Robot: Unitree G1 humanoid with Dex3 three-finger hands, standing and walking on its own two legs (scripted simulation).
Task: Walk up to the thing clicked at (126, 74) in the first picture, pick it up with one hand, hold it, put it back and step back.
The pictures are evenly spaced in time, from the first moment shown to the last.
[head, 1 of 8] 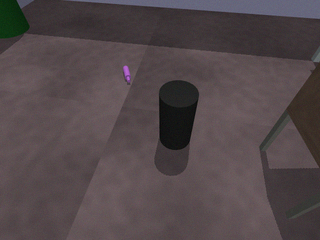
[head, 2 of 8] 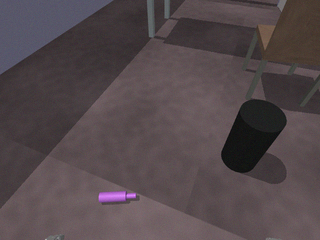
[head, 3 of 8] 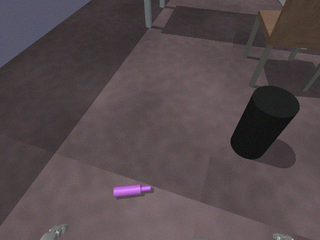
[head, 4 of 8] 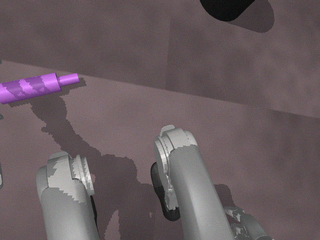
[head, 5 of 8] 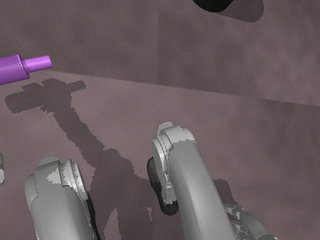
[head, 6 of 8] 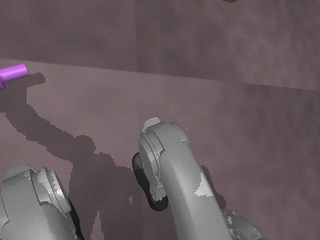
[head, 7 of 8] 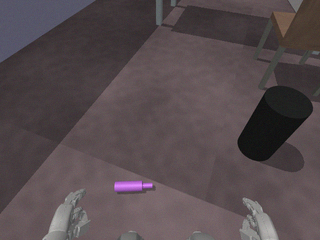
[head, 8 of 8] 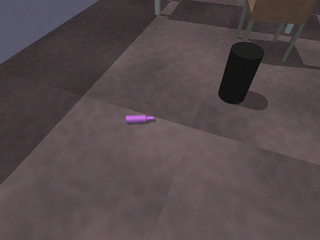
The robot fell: no
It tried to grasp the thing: yes
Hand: left
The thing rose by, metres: 0.68
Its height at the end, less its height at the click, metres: +0.00
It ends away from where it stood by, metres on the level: 0.02
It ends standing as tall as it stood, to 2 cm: yes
